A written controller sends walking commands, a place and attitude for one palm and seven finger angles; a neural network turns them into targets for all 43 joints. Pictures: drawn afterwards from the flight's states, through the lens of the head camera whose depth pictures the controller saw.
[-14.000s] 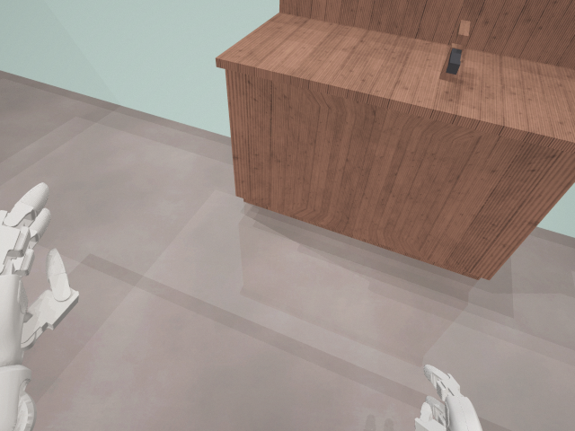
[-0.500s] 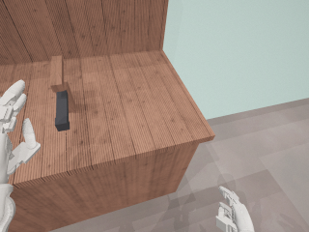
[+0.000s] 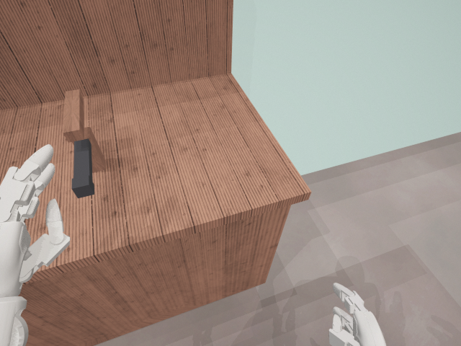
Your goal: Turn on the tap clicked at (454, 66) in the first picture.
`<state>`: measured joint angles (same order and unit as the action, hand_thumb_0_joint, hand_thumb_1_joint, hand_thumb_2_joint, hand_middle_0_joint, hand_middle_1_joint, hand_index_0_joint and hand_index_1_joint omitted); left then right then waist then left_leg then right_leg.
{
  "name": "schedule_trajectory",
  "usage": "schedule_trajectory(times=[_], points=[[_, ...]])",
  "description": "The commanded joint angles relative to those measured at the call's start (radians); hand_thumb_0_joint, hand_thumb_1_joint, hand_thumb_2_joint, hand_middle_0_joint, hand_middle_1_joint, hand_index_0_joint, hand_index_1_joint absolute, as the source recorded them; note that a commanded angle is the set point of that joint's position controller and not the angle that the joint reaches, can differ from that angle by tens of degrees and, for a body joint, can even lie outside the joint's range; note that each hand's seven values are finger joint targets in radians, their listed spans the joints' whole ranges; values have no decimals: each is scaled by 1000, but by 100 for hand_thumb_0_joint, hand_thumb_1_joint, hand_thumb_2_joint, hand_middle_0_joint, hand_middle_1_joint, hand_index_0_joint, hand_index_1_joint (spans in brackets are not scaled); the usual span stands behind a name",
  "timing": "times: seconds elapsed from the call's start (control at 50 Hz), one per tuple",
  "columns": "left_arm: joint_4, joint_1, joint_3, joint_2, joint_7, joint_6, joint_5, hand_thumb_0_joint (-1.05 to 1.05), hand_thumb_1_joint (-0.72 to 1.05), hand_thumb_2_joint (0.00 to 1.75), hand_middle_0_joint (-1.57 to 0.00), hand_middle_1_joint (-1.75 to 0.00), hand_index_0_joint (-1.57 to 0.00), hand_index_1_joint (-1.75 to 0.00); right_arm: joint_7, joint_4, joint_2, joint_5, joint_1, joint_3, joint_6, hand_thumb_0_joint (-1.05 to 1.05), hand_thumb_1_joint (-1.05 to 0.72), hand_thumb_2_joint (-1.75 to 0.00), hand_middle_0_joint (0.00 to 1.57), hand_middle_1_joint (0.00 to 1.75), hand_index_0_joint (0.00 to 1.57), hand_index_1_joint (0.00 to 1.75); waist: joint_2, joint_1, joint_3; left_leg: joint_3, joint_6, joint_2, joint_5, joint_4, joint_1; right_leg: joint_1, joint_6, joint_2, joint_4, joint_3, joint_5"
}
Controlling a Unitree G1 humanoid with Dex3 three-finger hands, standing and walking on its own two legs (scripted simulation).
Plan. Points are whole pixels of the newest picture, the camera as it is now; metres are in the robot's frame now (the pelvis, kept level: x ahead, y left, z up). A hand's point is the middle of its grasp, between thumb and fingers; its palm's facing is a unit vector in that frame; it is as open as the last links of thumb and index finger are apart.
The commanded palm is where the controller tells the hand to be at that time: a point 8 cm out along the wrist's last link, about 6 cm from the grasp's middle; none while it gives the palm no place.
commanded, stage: come to a stop and stand still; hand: left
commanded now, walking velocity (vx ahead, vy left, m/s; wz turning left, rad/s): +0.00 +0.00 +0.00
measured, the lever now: (83, 186) +0.35 +0.29 +0.08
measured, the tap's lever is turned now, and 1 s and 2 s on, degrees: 0 0 0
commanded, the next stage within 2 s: look again from close up in 0.56 s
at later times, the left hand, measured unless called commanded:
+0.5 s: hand (55, 225) +0.23 +0.24 +0.16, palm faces +0.38 -0.85 -0.38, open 7.4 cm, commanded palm +0.16 +0.27 +0.18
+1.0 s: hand (51, 223) +0.23 +0.25 +0.17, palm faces +0.39 -0.85 -0.35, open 7.4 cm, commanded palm +0.17 +0.28 +0.18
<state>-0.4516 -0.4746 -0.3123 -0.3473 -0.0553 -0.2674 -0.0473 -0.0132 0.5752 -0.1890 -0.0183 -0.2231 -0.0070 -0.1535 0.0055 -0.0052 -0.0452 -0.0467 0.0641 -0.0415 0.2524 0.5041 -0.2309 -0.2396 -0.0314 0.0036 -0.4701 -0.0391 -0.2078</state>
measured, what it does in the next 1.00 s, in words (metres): stands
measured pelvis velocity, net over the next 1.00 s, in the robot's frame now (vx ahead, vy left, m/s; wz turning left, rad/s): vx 0.01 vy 0.00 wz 0.02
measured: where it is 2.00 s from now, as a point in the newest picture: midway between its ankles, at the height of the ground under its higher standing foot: outside the picture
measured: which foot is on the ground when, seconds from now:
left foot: down 0.00-1.00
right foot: down 0.00-1.00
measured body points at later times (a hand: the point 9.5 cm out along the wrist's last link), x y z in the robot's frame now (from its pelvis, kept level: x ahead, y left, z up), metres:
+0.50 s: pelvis +0.01 -0.01 +0.01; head +0.02 +0.01 +0.45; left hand +0.20 +0.29 +0.18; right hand +0.19 -0.23 -0.06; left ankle +0.01 +0.07 -0.74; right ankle +0.03 -0.14 -0.74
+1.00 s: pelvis +0.01 +0.00 +0.01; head +0.03 +0.02 +0.45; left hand +0.20 +0.29 +0.19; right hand +0.20 -0.22 -0.06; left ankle +0.01 +0.07 -0.74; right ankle +0.03 -0.14 -0.74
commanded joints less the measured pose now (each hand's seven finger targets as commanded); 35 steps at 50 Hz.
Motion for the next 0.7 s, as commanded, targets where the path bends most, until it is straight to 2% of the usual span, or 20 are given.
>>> schedule_trajectory(times=[0.0, 0.06, 0.1, 0.16, 0.18, 0.22, 0.26, 0.28, 0.3, 0.36, 0.38, 0.42, 0.46, 0.48, 0.5, 0.56, 0.58, 0.6, 0.68], points=[[-137, 178, -239, -245, -56, -50, -19, 0, 90, 90, -20, -30, -20, -30, 57, -156, -131, 0, 117, 44, -41, 0, -90, -90, 20, 30, 20, 30, -42, -15, 96, 115, -35, 102, 54, -138, -39, 36, 53, 65, 113, -63, -29], [-150, 250, -178, -204, -51, -57, -10, 0, 90, 90, -20, -30, -20, -30, 64, -150, -120, -1, 112, 36, -55, 0, -90, -90, 20, 30, 20, 30, 70, -20, 92, 101, -22, 95, 95, -143, -33, 50, 56, 59, 131, -82, -40], [-178, 293, -127, -169, -49, -60, -2, 0, 90, 90, -20, -30, -20, -30, 61, -144, -127, 3, 114, 33, -69, 0, -90, -90, 20, 30, 20, 30, 84, -18, 91, 97, -24, 93, 105, -144, -15, 45, 56, 54, 143, -74, -52], [-179, 265, -66, -120, -52, -55, 14, 0, 90, 90, -20, -30, -20, -30, 51, -137, -131, 3, 102, 37, -84, 0, -90, -90, 20, 30, 20, 30, 69, -22, 98, 96, -28, 90, 76, -151, 4, 55, 56, 41, 147, -74, -41], [-173, 245, -70, -120, -53, -48, 13, 0, 90, 90, -20, -30, -20, -30, 48, -136, -130, 2, 112, 37, -85, 0, -90, -90, 20, 30, 20, 30, 85, -25, 95, 85, -32, 88, 68, -153, 14, 52, 54, 35, 153, -67, -27], [-156, 229, -74, -122, -58, -44, 19, 0, 90, 90, -20, -30, -20, -30, 46, -137, -135, 5, 99, 40, -78, 0, -90, -90, 20, 30, 20, 30, 51, -23, 85, 96, -36, 87, 64, -164, -14, 66, 53, 30, 152, -60, -29], [-129, 187, -115, -148, -61, -40, 20, 0, 90, 90, -20, -30, -20, -30, 45, -140, -137, 7, 97, 43, -67, 0, -90, -90, 20, 30, 20, 30, 22, -26, 87, 98, -39, 90, 34, -166, -30, 90, 52, 30, 149, -52, 2], [-129, 169, -152, -180, -63, -36, 18, 0, 90, 90, -20, -30, -20, -30, 45, -139, -137, 5, 104, 43, -62, 0, -90, -90, 20, 30, 20, 30, 26, -27, 91, 91, -43, 88, 18, -165, -27, 95, 50, 28, 150, -45, 22], [-122, 157, -142, -158, -60, -35, 14, 0, 90, 90, -20, -30, -20, -30, 46, -144, -133, 7, 100, 42, -54, 0, -90, -90, 20, 30, 20, 30, 21, -23, 98, 94, -44, 87, -8, -163, -28, 106, 51, 29, 144, -40, 44], [-163, 151, -167, -180, -55, -37, 6, 0, 90, 90, -20, -30, -20, -30, 47, -159, -132, 5, 104, 42, -43, 0, -90, -90, 20, 30, 20, 30, 27, -24, 119, 96, -46, 93, -84, -162, -14, 137, 49, 27, 123, -27, 120], [-190, 151, -188, -205, -54, -37, 3, 0, 90, 90, -20, -30, -20, -30, 47, -162, -129, 3, 116, 40, -44, 0, -90, -90, 20, 30, 20, 30, 46, -26, 132, 88, -49, 93, -119, -156, 4, 143, 46, 25, 116, -14, 154], [-212, 143, -164, -178, -50, -36, -2, 0, 90, 90, -20, -30, -20, -30, 47, -168, -129, 4, 107, 41, -41, 0, -90, -90, 20, 30, 20, 30, 46, -23, 158, 89, -52, 96, -190, -146, 26, 161, 46, 25, 99, -7, 207], [-237, 137, -156, -175, -49, -34, -2, 0, 90, 90, -20, -30, -20, -30, 45, -166, -131, 4, 103, 42, -42, 0, -90, -90, 20, 30, 20, 30, 49, -23, 177, 87, -54, 100, -241, -137, 51, 166, 43, 26, 90, 2, 240], [-252, 133, -162, -184, -49, -30, -2, 0, 90, 90, -20, -30, -20, -30, 44, -166, -128, 1, 114, 39, -46, 0, -90, -90, 20, 30, 20, 30, 70, -25, 185, 77, -57, 99, -279, -127, 73, 157, 42, 24, 84, 10, 262], [-227, 120, -138, -157, -47, -24, -3, 0, 90, 90, -20, -30, -20, -30, 43, -164, -128, 4, 106, 38, -43, 0, -90, -90, 20, 30, 20, 30, 55, -22, 178, 81, -57, 103, -280, -130, 72, 152, 40, 25, 85, 13, 256], [-213, 121, -127, -151, -49, -13, -1, 0, 90, 90, -20, -30, -20, -30, 43, -158, -133, 2, 100, 43, -38, 0, -90, -90, 20, 30, 20, 30, 41, -23, 162, 80, -58, 110, -232, -137, 63, 145, 38, 27, 91, 3, 231], [-205, 120, -142, -163, -53, -8, 1, 0, 90, 90, -20, -30, -20, -30, 45, -152, -131, 2, 107, 41, -36, 0, -90, -90, 20, 30, 20, 30, 47, -23, 153, 77, -59, 106, -213, -139, 60, 136, 39, 25, 99, 1, 224], [-175, 118, -124, -142, -52, -4, 2, 0, 90, 90, -20, -30, -20, -30, 45, -149, -131, 5, 101, 40, -30, 0, -90, -90, 20, 30, 20, 30, 33, -20, 139, 79, -57, 106, -177, -147, 40, 138, 38, 27, 106, 2, 206], [-201, 167, -144, -171, -59, 0, 7, 0, 90, 90, -20, -30, -20, -30, 50, -150, -131, 2, 117, 42, -24, 0, -90, -90, 20, 30, 20, 30, 36, -21, 124, 85, -52, 102, -111, -160, 28, 137, 41, 27, 118, -13, 174]])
